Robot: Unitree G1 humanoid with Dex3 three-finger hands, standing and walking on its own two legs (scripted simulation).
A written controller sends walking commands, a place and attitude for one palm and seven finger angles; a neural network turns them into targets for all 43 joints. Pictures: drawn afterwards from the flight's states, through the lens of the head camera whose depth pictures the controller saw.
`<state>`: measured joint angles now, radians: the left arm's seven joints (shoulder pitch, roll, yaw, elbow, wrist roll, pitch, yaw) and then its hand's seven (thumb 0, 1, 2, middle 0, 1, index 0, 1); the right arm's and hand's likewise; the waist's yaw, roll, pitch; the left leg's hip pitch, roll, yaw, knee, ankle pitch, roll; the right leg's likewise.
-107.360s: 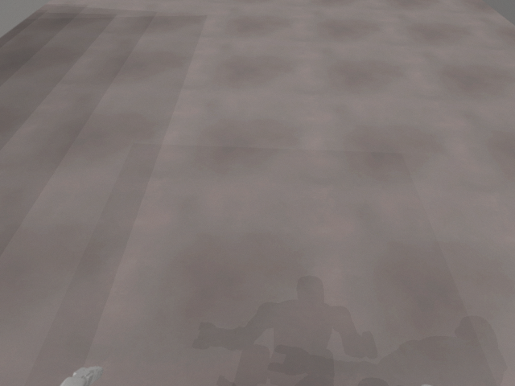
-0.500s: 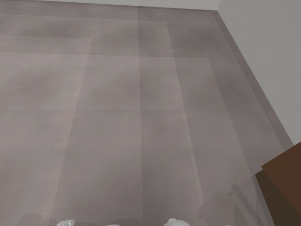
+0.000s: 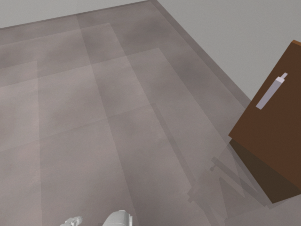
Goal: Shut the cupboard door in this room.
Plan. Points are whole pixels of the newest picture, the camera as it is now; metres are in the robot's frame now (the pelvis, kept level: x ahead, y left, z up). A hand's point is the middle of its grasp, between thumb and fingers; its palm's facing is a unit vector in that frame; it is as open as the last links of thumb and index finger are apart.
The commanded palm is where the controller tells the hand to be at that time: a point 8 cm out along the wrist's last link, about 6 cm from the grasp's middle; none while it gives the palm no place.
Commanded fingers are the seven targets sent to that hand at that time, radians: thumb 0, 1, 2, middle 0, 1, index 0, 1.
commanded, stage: turn to face it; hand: left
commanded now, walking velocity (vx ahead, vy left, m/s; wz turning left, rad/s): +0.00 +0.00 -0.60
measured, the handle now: (271, 91) +0.57 -0.42 -0.03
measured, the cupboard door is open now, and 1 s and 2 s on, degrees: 21 21 21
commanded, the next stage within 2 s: take the last steps up to it in 1.20 s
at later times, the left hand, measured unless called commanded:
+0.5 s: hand (97, 209) +0.18 +0.18 -0.16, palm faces -0.30 -0.92 -0.26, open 7.4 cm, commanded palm none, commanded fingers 0.00 0.90 0.90 -0.20 -0.30 -0.20 -0.30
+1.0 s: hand (115, 193) +0.23 +0.13 -0.18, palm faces -0.51 -0.83 -0.21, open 7.4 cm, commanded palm none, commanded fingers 0.00 0.90 0.90 -0.20 -0.30 -0.20 -0.30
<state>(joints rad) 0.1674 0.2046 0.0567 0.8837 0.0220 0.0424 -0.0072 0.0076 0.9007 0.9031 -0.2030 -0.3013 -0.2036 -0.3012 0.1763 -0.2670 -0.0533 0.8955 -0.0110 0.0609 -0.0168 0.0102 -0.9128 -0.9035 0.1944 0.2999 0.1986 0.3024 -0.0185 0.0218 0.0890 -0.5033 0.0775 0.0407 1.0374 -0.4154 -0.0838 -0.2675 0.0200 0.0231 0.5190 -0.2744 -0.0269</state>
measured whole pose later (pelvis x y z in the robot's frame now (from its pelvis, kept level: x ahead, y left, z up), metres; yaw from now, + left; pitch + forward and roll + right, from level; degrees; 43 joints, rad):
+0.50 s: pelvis +0.02 +0.00 -0.01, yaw -19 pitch +1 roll -1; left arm 0.16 0.26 0.09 0.88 0.02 0.07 -0.05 0.01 0.90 0.90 -0.20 -0.30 -0.20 -0.30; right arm 0.24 -0.23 -0.03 0.89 -0.02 0.03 -0.01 0.01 -0.91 -0.90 0.20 0.30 0.20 0.30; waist -0.01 0.03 0.09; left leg -0.27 0.19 0.22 0.63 -0.35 -0.06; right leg -0.32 -0.02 -0.08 0.65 -0.32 0.02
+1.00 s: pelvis +0.05 +0.00 -0.01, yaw -34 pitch +2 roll -1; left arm 0.18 0.25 0.08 0.91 0.02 0.07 -0.02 0.01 0.90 0.90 -0.20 -0.30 -0.20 -0.30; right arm 0.18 -0.21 -0.01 0.85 -0.03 0.01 -0.02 0.01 -0.91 -0.90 0.20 0.30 0.20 0.30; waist 0.01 -0.04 0.06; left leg -0.32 0.06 0.08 0.59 -0.29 0.01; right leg -0.44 0.05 0.05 0.97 -0.51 0.02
